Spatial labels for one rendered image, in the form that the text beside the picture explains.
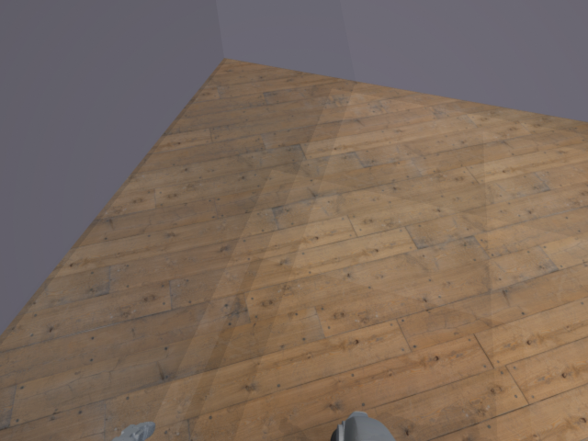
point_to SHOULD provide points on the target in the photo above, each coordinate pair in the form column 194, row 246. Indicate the robot right shin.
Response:
column 357, row 414

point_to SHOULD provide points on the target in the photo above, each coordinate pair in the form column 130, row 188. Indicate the robot left hand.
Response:
column 138, row 432

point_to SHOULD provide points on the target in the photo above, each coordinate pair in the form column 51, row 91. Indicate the right robot thigh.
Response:
column 361, row 428

